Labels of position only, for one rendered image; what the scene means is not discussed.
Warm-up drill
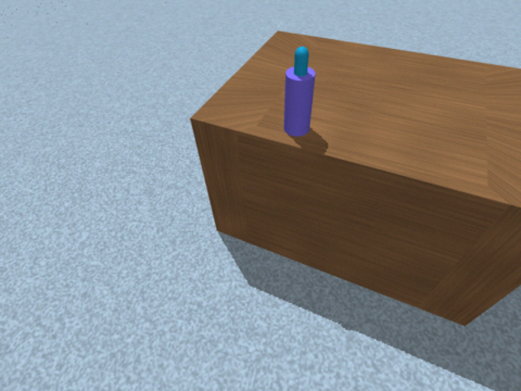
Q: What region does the bottle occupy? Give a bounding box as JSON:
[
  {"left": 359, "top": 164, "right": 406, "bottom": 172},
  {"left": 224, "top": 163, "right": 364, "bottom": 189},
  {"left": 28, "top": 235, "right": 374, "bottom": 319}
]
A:
[{"left": 284, "top": 46, "right": 315, "bottom": 137}]

